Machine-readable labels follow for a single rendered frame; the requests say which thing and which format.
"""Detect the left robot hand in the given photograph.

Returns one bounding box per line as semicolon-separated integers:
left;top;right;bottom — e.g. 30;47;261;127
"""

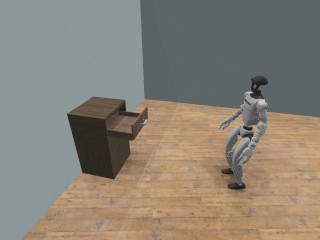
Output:
237;147;253;164

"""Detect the cabinet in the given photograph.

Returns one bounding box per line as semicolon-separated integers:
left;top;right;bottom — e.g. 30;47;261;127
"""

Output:
67;96;131;180

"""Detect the drawer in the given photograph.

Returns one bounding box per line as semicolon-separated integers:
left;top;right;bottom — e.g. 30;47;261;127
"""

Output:
106;106;148;141

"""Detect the right robot upper arm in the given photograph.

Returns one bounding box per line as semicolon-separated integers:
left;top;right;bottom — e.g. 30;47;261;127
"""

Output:
240;91;253;111

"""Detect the left robot upper arm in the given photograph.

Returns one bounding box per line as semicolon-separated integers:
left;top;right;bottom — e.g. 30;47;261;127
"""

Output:
256;100;268;129

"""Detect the right robot forearm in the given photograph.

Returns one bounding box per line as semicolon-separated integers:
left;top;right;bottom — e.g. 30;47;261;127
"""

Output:
228;107;243;121

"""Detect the right robot hand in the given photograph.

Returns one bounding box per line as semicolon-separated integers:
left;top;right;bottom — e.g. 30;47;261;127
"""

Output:
219;118;231;130

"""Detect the robot right shin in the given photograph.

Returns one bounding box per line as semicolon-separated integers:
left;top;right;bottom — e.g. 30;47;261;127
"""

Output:
224;152;233;170

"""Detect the left robot forearm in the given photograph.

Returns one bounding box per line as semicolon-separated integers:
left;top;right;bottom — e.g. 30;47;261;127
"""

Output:
248;123;267;149

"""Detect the left robot foot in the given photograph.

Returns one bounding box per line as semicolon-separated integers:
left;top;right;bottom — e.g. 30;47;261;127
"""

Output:
227;182;246;190

